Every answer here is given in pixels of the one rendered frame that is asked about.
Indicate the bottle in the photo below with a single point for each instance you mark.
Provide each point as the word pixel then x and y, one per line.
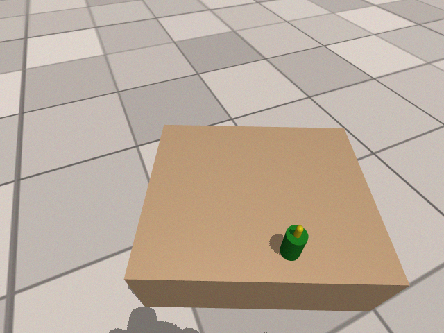
pixel 293 243

